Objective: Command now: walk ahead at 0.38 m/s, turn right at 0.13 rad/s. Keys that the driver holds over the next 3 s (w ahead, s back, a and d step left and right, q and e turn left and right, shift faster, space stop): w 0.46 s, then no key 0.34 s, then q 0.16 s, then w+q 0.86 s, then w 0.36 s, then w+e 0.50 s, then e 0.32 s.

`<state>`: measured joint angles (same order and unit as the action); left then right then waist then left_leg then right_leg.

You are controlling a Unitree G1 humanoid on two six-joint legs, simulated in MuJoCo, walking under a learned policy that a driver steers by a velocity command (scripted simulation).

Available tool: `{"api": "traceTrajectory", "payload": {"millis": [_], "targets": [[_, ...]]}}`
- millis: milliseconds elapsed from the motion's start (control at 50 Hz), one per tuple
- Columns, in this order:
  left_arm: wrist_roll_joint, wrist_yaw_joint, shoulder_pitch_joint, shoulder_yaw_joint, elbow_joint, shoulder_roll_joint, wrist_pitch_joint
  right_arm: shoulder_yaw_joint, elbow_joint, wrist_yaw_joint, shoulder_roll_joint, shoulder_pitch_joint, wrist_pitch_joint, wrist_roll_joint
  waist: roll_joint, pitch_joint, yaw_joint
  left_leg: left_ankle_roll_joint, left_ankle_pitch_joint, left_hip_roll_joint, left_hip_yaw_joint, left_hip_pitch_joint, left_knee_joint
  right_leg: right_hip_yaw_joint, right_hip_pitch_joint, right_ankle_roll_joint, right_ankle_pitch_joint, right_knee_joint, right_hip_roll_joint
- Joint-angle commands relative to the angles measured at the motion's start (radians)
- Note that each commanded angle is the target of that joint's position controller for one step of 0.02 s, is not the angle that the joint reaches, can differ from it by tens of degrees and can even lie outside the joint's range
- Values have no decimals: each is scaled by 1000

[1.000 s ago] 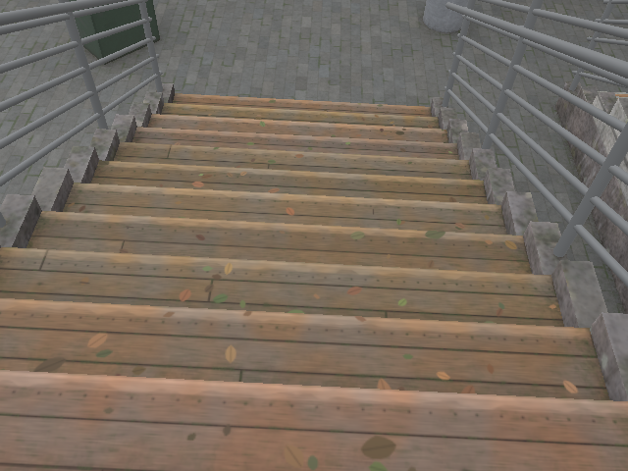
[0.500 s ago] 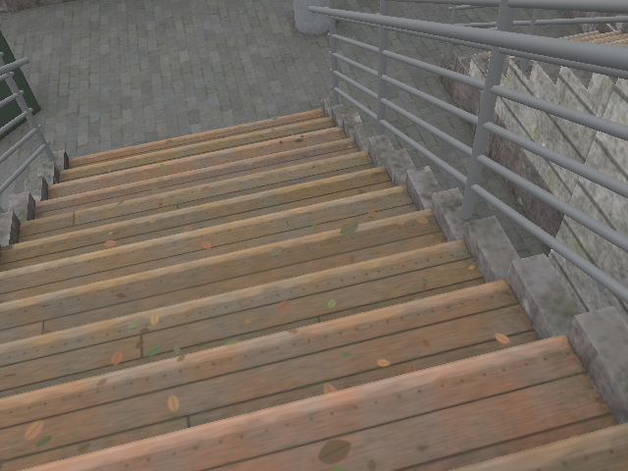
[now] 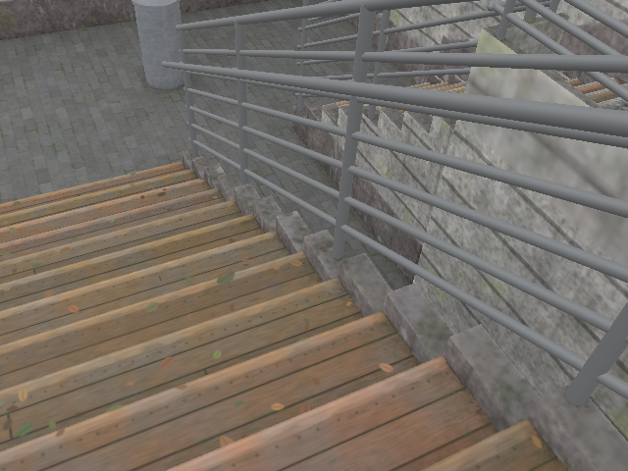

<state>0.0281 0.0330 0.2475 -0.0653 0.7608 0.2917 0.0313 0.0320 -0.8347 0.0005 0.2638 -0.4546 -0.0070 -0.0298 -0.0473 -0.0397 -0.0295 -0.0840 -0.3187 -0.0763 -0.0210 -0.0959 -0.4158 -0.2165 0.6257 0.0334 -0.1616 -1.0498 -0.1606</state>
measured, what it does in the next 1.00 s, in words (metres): goes down: right foot 0.16 m lower, then left foot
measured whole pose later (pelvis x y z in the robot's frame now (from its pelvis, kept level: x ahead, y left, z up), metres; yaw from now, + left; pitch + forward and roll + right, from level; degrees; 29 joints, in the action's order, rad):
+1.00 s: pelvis +0.37 -0.13 -0.18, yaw +4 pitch -2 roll -1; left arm 0.01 -0.04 0.27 0.00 0.95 0.18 0.00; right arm -0.02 -0.95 0.01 0.18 -0.18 0.03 -0.02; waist -0.02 0.02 0.00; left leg -0.05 -0.37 -0.06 -0.04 -0.25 -0.64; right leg 0.11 0.31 0.06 -0.38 -0.67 -0.02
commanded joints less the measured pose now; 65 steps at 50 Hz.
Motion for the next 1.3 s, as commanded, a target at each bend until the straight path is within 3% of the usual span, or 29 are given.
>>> {"api": "traceTrajectory", "payload": {"millis": [20, 120, 200, 280, 320, 360, 420, 440, 480, 500, 520, 540, 560, 580, 600, 620, 640, 740, 800, 900, 960, 980, 1000, 1060, 1120, 1200, 1260, 1280, 1300], "targets": [[8, 3, -53, -23, -15, 74, -11, 37, 68, -7, 135, 72, -43, 6, 106, 165, 45, -115, -58, 243, -271, -94, 226, 19, 144, -3, 133, -113, 62], [40, -6, -140, -16, 18, 59, -10, 41, -12, -2, 141, -119, -56, 8, 135, 159, -15, -134, 341, 244, -233, 86, 82, 93, 258, 1, 167, -46, 135], [43, -9, -234, -8, 21, 56, -20, 41, -40, 7, 153, -184, -54, -2, 149, 167, -42, -138, 508, 272, -231, 121, 10, 184, 264, 6, 140, 5, 181], [27, -11, -389, -13, -13, 72, -64, 43, -104, 29, 141, -319, -71, -18, 140, 224, -127, -155, 374, 296, -292, 400, -78, 78, 592, 11, 179, 166, 219], [22, 10, -451, 4, -39, 45, -85, 25, -97, 22, 79, -220, -98, -10, 117, 241, -95, -119, 270, 247, -210, 173, -86, 130, 357, 16, 453, 379, 269], [-15, 44, -397, 26, -3, -19, -81, 17, -73, 6, 75, -98, -105, 4, 53, 205, -89, -76, 39, 188, -140, -232, -20, 235, -200, 18, 730, 544, 231], [-25, 13, -277, 10, 54, 39, -63, 20, -93, 13, 114, -82, -90, -5, 83, 217, -62, -62, 141, 184, -132, -45, -207, 185, -230, 4, 650, 667, 260], [-16, -6, -178, 7, 96, 44, -68, 19, -117, 21, 110, -112, -74, -12, 69, 176, -43, -62, 221, 169, -120, 28, -352, 175, -286, 8, 651, 724, 268], [11, -33, 162, -18, 213, 101, -69, 27, -161, 39, 128, -148, -41, -10, 9, 23, 114, -52, 385, 124, -79, -38, -875, 246, -662, -2, 614, 791, 237], [27, -29, 235, -28, 240, 142, -70, 34, -199, 41, 72, -206, -37, 11, -117, -50, 118, -23, -327, -6, -38, -261, -1259, 188, -883, -4, 618, 681, 303], [38, -14, 311, -17, 237, 196, -82, 34, -195, 50, 32, -387, -45, 63, -229, -207, 33, 30, -682, -27, -133, -550, -1516, 91, -1202, 20, 1362, 218, 495], [-3, 4, 323, -31, 234, 187, -81, 29, -173, 62, 67, -354, -56, 106, -203, -375, 99, 46, -575, -7, -173, -682, -1555, -84, -1289, 151, 1335, 250, 617], [-26, -2, 236, -35, 203, 182, -78, 20, -138, 65, 88, -255, -42, 92, -209, -372, 103, 54, -429, 47, -101, -720, -1446, -219, -1108, 224, 657, 492, 641], [-24, -18, 76, -5, 164, 60, -74, 26, -131, 52, 117, -77, -23, 24, -45, -154, 78, 47, -265, 88, -53, -596, -1323, -131, -755, 164, 304, 668, 491], [-14, -35, -24, 11, 134, 57, -91, 26, -114, 29, 89, -97, -2, 12, -132, -87, 6, 50, -111, 84, -89, -504, -1179, -136, -550, 238, 391, 681, 556], [-10, -41, 52, 13, 157, 32, -111, 27, -146, 29, 79, -69, 15, -32, -91, -17, 21, 35, -57, 98, -134, -435, -1106, -121, -414, 252, 637, 657, 562], [-15, -39, 81, 24, 171, 21, -127, 18, -140, 23, 46, -23, 36, -38, -39, 44, 6, 38, -16, 87, -135, -374, -972, -35, -269, 259, 699, 694, 523], [-20, -46, 58, 69, 185, -36, -131, -17, -182, 6, -38, -3, 57, 0, -70, -111, -75, 50, 213, 50, -31, -109, -632, 165, -218, 169, 944, 636, 403], [-38, -40, 42, 81, 186, -38, -112, -25, -177, 3, -11, 95, 78, -12, -42, -33, -63, 25, 248, 48, -27, -49, -670, 144, -111, 144, 661, 685, 398], [-13, -69, 138, 65, 209, 19, -59, -42, -96, 9, 8, 267, 52, -13, -62, 100, 10, 1, -111, 54, -5, -164, -210, 114, -338, 151, 483, 615, 398], [-23, -84, 200, 35, 187, 38, -35, -16, -88, 21, 106, 215, 25, 3, 163, 25, 58, -82, 689, 224, -229, 25, -133, 224, -272, 70, 186, 408, 272], [-23, -85, 117, 31, 148, 28, -32, -7, -78, 11, 118, 188, 29, 23, 248, 0, 8, -166, 613, 320, -389, 15, -50, 301, -189, 23, -216, 352, 165], [-25, -80, -2, 19, 107, 48, -27, 5, -86, 1, 139, 122, 30, 14, 274, 38, -47, -238, 395, 353, -507, 57, 56, 281, -62, 14, -421, 237, 105], [-17, -48, -152, 5, 50, 40, -21, 28, -58, 17, 158, 95, 38, 24, 161, 136, -21, -243, -170, 312, -542, 19, 190, 172, 102, 4, -306, 128, 142], [-2, -30, -171, 8, 53, 28, -25, 33, 1, 19, 115, 152, 29, 24, 138, 108, 2, -180, -113, 222, -430, -56, 198, 180, -21, -42, -170, 233, 154], [-11, -29, -212, 19, 21, 13, -7, 55, 50, 2, 148, 142, 19, 6, 162, 91, -1, -147, -144, 169, -390, -238, 188, 224, -220, -63, -191, 343, 124], [-13, -33, -62, 13, 42, 30, -9, 70, 112, -11, 166, 200, 26, 10, 154, 74, 92, -112, -199, 127, -409, -444, 99, 233, -518, -58, -180, 471, 107], [-17, -43, 42, 7, 73, 40, -14, 69, 130, -9, 152, 220, 23, 10, 106, 84, 146, -82, -228, 88, -391, -551, 14, 242, -669, -57, -176, 523, 114], [1, -51, 161, -7, 100, 97, -28, 61, 140, -8, 98, 222, 15, 11, -22, 62, 199, -42, -268, 4, -316, -658, -214, 113, -807, -39, -260, 605, 235]]}}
